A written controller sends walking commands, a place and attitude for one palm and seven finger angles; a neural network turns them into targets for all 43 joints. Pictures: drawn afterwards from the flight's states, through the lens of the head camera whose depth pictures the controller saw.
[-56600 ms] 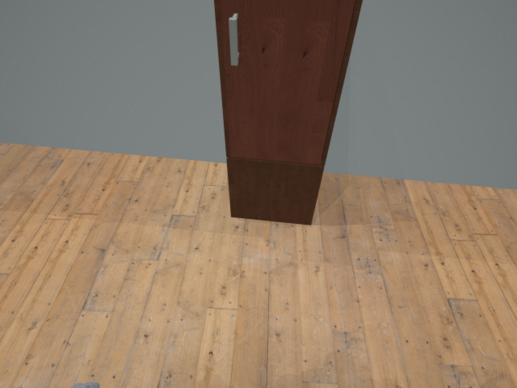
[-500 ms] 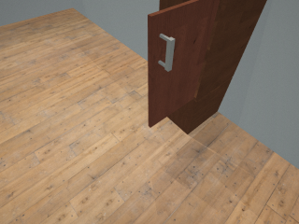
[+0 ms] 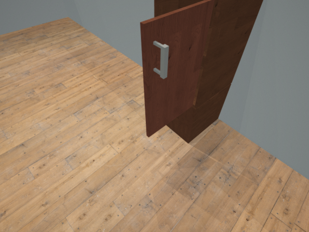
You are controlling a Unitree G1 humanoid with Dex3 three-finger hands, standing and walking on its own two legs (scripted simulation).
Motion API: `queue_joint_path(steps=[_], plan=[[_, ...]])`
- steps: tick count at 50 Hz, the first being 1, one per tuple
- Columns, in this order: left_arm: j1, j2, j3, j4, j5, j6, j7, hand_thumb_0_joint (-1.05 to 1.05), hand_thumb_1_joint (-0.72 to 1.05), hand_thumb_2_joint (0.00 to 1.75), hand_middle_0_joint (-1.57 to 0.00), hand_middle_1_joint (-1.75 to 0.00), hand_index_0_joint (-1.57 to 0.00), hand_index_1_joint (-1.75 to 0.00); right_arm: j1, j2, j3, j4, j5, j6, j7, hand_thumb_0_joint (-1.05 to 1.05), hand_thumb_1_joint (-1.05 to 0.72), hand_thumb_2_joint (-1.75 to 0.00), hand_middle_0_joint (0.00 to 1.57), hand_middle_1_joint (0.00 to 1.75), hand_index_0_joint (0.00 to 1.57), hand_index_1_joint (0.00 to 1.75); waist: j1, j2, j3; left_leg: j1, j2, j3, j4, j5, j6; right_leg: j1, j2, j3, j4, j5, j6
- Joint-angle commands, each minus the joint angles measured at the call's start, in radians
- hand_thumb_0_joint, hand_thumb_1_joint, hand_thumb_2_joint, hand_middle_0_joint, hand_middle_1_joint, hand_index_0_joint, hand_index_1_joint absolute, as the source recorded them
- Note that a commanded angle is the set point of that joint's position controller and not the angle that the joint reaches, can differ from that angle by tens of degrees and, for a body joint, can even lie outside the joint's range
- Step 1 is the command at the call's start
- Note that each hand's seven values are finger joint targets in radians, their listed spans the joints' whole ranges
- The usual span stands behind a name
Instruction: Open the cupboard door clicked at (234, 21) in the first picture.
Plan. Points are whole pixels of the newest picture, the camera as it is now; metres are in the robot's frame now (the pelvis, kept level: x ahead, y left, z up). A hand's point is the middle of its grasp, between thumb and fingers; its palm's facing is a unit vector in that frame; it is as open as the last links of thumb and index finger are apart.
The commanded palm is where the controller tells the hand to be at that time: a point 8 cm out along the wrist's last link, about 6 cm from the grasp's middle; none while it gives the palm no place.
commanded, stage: look to check the result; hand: left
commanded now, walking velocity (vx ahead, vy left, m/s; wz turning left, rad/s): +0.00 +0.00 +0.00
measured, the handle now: (160, 60) +0.65 +0.01 +0.11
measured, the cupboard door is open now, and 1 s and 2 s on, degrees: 90 90 90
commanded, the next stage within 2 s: stand and wait in 0.52 s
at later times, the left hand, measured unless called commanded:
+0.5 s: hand out of the picture +0.02 +0.18 -0.17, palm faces +0.03 -0.97 -0.24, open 7.4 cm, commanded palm none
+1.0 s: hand out of the picture +0.08 +0.21 -0.16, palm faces +0.00 -0.95 -0.32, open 7.4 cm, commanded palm none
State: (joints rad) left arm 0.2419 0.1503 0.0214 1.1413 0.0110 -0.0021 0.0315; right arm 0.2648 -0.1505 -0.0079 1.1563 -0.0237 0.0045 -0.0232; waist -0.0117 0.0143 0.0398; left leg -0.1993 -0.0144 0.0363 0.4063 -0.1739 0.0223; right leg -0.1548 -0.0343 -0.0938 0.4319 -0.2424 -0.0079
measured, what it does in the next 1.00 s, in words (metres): stands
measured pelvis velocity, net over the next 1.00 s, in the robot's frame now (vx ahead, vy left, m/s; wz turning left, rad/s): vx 0.02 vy -0.02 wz -0.01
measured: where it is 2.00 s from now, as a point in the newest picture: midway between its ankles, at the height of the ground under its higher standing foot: outside the picture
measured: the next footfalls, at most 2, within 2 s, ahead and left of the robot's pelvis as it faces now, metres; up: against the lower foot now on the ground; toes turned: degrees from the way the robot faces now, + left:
none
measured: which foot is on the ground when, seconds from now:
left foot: down 0.00-1.00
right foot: down 0.00-1.00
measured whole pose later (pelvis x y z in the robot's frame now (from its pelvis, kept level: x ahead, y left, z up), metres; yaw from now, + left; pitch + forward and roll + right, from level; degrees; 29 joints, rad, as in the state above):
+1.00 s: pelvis +0.02 -0.02 +0.01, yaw -1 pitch -2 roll +0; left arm 0.14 0.28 0.02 1.14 0.01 -0.02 0.01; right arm 0.13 -0.28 -0.01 1.15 -0.02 0.00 -0.01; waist 0.00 0.02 0.05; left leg -0.14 0.01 0.04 0.32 -0.16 0.00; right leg -0.09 0.00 -0.09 0.33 -0.21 -0.03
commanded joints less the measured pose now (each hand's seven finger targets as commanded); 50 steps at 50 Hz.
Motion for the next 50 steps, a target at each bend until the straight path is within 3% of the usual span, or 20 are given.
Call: queue_joint_path(steps=[1,6,17,46,50], plan=[[0.064,0.125,0.020,-0.019,-0.002,-0.014,0.002,0.00,0.90,0.90,-0.20,-0.30,-0.20,-0.30,0.042,-0.098,-0.016,-0.032,0.004,-0.011,-0.009,0.00,-0.90,-0.90,0.20,0.30,0.20,0.30,0.006,-0.004,0.040,-0.015,0.103,-0.099,-0.085,0.039,0.006,-0.026,-0.092,0.092,-0.118,0.009,-0.035],[0.058,0.135,0.019,-0.019,-0.003,-0.018,0.002,0.00,0.90,0.90,-0.20,-0.30,-0.20,-0.30,0.028,-0.112,-0.018,-0.031,0.005,-0.010,-0.009,0.00,-0.90,-0.90,0.20,0.30,0.20,0.30,0.005,-0.029,0.032,0.006,0.106,-0.092,-0.075,0.064,0.005,-0.027,-0.094,0.095,-0.127,0.026,-0.036],[0.041,0.163,0.017,-0.015,-0.003,-0.023,-0.001,0.00,0.90,0.90,-0.20,-0.30,-0.20,-0.30,-0.013,-0.150,-0.020,-0.033,0.006,-0.011,-0.009,0.00,-0.90,-0.90,0.20,0.30,0.20,0.30,0.003,-0.012,0.023,0.039,0.116,-0.090,-0.080,0.081,0.004,-0.024,-0.095,0.107,-0.146,0.052,-0.039],[-0.095,0.299,0.030,-0.049,-0.002,-0.038,-0.013,0.00,0.90,0.90,-0.20,-0.30,-0.20,-0.30,-0.139,-0.288,-0.030,-0.059,0.006,-0.022,0.001,0.00,-0.90,-0.90,0.20,0.30,0.20,0.30,0.009,-0.018,-0.021,0.083,0.139,-0.101,-0.122,0.140,-0.003,0.044,-0.109,0.120,-0.180,0.164,-0.040],[-0.102,0.316,0.034,-0.052,-0.002,-0.041,-0.013,0.00,0.90,0.90,-0.20,-0.30,-0.20,-0.30,-0.151,-0.304,-0.032,-0.064,0.009,-0.024,0.001,0.00,-0.90,-0.90,0.20,0.30,0.20,0.30,0.011,-0.012,-0.053,0.102,0.142,-0.099,-0.120,0.164,-0.002,0.065,-0.112,0.120,-0.180,0.204,-0.039]])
